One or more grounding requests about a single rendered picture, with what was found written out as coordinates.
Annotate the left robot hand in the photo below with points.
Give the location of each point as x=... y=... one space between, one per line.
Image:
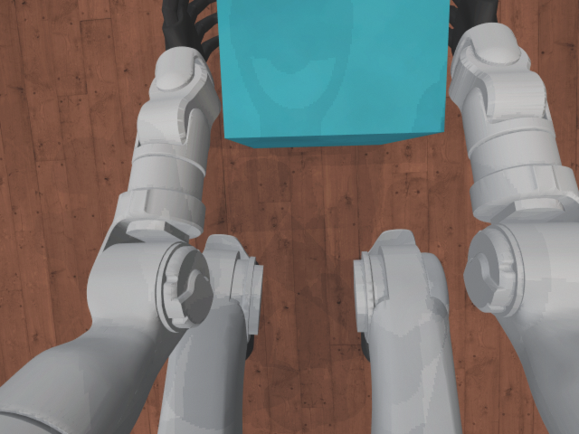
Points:
x=180 y=29

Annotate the robot right shin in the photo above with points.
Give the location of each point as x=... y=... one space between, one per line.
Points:
x=434 y=271

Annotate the robot right forearm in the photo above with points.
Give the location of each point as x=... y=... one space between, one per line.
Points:
x=510 y=138

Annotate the right robot foot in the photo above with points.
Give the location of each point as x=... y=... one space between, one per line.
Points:
x=365 y=346

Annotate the right robot upper arm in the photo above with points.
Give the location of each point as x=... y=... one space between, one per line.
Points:
x=527 y=275

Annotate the carton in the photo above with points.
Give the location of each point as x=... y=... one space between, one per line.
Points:
x=299 y=73

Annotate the left robot upper arm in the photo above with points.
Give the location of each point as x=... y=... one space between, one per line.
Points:
x=142 y=298

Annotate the robot left forearm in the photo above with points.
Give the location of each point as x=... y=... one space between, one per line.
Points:
x=164 y=198

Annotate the right robot hand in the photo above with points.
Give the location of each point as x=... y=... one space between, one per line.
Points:
x=469 y=14

